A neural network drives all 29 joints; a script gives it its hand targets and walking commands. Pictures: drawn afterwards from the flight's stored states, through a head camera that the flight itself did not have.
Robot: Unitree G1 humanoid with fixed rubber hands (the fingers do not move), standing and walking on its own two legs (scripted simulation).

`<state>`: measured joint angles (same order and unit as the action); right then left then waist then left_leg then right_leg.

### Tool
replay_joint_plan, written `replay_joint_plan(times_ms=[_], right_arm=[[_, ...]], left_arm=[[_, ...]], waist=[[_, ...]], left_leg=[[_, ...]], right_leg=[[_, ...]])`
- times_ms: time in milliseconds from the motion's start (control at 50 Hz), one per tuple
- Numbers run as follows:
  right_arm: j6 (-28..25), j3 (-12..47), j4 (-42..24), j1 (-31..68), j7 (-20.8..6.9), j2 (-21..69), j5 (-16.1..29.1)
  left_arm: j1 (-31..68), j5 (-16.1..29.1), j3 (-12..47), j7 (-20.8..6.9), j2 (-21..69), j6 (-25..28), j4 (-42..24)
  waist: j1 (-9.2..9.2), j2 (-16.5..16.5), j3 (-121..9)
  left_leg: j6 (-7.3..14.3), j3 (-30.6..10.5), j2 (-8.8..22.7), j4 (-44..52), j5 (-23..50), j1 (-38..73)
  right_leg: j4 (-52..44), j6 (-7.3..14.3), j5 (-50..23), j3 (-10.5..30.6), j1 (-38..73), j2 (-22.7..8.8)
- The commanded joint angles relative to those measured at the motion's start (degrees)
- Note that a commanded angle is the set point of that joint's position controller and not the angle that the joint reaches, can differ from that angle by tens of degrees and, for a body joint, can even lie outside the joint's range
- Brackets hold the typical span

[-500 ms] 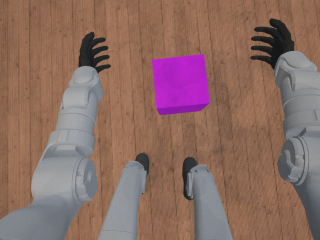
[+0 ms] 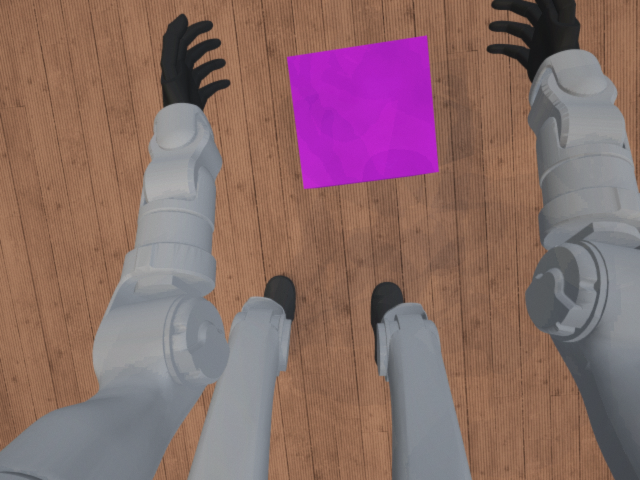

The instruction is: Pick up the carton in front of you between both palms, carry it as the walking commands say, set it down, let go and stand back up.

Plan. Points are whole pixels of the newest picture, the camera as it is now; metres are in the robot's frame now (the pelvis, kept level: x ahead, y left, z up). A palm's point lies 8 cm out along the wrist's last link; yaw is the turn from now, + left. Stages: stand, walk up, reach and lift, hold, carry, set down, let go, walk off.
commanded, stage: reach and lift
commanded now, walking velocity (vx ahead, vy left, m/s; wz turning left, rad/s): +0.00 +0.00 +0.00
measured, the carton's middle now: (360, 127) +0.51 -0.04 -0.48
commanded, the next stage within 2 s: none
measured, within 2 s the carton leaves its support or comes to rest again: leaves its support in 1.48 s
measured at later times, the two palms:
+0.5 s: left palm (241, 134) +0.49 +0.15 -0.38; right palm (475, 111) +0.51 -0.22 -0.38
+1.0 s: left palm (253, 134) +0.49 +0.14 -0.41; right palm (462, 117) +0.51 -0.21 -0.41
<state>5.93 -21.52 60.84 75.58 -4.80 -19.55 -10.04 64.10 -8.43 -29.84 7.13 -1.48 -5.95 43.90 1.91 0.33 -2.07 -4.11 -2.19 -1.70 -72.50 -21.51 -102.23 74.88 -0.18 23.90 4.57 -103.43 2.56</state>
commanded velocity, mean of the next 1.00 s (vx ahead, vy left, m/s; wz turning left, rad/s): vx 0.00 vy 0.00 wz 0.00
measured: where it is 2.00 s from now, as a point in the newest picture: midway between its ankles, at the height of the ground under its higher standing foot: (330, 338)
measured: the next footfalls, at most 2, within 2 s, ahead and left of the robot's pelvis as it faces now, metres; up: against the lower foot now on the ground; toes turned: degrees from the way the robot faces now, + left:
none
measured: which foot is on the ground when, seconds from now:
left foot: down 0.00-1.00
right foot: down 0.00-1.00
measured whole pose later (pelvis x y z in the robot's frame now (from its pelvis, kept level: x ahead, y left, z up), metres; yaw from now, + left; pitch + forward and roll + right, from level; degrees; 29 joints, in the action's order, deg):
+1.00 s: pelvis -0.06 +0.01 -0.24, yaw +1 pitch +35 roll +5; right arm 5.1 2.4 73.0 95.1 -0.2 -30.0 11.0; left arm 87.1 9.3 -13.6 11.0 -12.0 -4.9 62.6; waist 0.9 -2.5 25.6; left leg -4.8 -0.5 -3.4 -124.7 -33.5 -126.3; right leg 128.0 -0.3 34.5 3.9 -128.4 1.1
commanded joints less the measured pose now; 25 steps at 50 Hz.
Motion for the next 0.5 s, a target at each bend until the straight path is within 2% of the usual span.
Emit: replay_joint_plan(times_ms=[0,140,200,220,240,260,320,380,480], right_arm=[[-2.07,1.55,-4.60,10.63,1.37,-7.32,2.16],[-2.29,11.31,-6.16,18.49,3.88,-14.67,12.42],[-1.00,14.70,-7.23,23.06,4.00,-17.05,15.24],[-0.38,15.76,-7.50,24.95,3.95,-17.85,16.07],[0.19,16.62,-7.62,26.55,3.94,-18.59,16.89],[0.73,17.66,-6.03,28.09,3.82,-18.64,17.17],[1.96,19.61,-2.47,32.26,3.28,-18.75,18.27],[2.26,20.22,2.13,34.78,2.96,-18.82,18.03],[1.11,20.43,6.99,38.79,2.84,-20.03,17.42]], left_arm=[[8.68,1.79,2.37,0.65,-4.38,1.92,-3.96],[15.24,11.43,11.19,3.65,-9.86,1.23,-3.92],[18.76,14.45,13.31,4.67,-12.03,0.05,-4.25],[20.33,15.29,13.67,4.98,-12.95,-0.53,-4.41],[22.45,16.01,13.79,5.29,-14.24,-1.10,-4.24],[23.68,16.45,13.94,5.36,-14.29,-1.63,-3.04],[28.60,16.89,13.41,5.19,-15.57,-2.66,0.41],[32.58,16.43,12.96,4.53,-16.06,-2.83,5.06],[37.72,15.69,12.63,3.32,-17.48,-1.32,10.88]], waist=[[-0.39,2.53,-54.49],[-0.66,4.64,-66.58],[0.01,6.83,-69.65],[0.34,7.70,-70.51],[0.36,8.28,-70.32],[1.05,8.74,-66.71],[1.51,9.52,-59.12],[1.31,8.24,-51.15],[1.05,5.60,-42.55]], left_leg=[[-1.71,5.58,-3.05,-8.87,27.98,20.70],[-1.24,6.15,-3.10,-23.67,27.57,20.86],[-0.99,6.98,-3.30,-27.60,24.02,18.31],[-0.85,7.42,-3.34,-28.60,21.30,17.22],[-0.47,7.63,-3.15,-29.63,18.19,18.09],[-0.41,8.12,-3.11,-30.48,15.24,15.16],[-0.29,8.78,-2.38,-32.86,7.28,10.51],[-0.36,8.90,-1.66,-35.39,2.16,8.61],[-0.48,8.55,-1.04,-39.91,0.73,7.19]], right_leg=[[6.02,-1.16,-34.74,-2.80,26.10,0.70],[20.52,-1.67,-31.44,-3.97,22.69,0.02],[25.67,-1.80,-30.73,-4.31,25.71,-0.20],[27.04,-1.88,-29.11,-4.42,27.25,-0.32],[27.55,-2.18,-23.82,-5.10,25.19,-0.42],[28.24,-2.14,-20.49,-5.00,23.73,-0.69],[30.13,-2.26,-11.11,-4.84,19.98,-1.64],[31.54,-1.76,-3.56,-4.49,14.41,-2.37],[35.30,-0.90,-0.92,-3.56,9.83,-3.02]])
